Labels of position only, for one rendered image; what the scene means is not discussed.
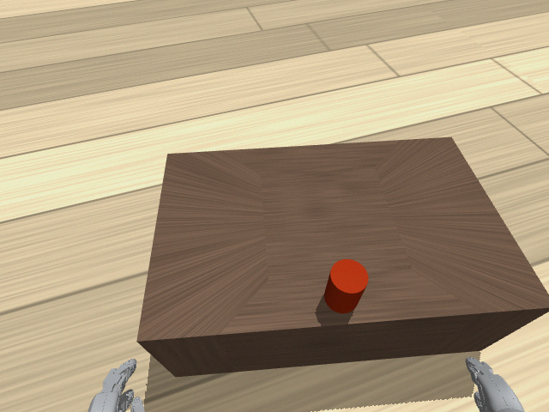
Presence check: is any left robot hand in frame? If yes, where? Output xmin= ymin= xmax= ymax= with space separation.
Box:
xmin=88 ymin=359 xmax=145 ymax=412

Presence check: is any can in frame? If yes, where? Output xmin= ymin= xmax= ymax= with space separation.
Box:
xmin=324 ymin=259 xmax=368 ymax=313

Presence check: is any right robot hand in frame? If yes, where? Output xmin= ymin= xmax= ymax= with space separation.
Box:
xmin=466 ymin=357 xmax=525 ymax=412

